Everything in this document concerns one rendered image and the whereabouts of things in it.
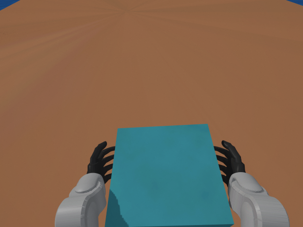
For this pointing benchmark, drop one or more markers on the robot right forearm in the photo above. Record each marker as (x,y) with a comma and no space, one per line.
(253,204)

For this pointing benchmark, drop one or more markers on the left robot hand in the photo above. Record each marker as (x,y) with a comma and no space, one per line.
(97,161)

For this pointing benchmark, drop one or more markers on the robot left forearm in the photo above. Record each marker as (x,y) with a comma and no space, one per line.
(84,204)

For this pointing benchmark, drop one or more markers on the right robot hand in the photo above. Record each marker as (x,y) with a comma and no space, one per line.
(233,161)

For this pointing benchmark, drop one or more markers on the carton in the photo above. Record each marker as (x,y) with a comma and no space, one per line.
(166,176)

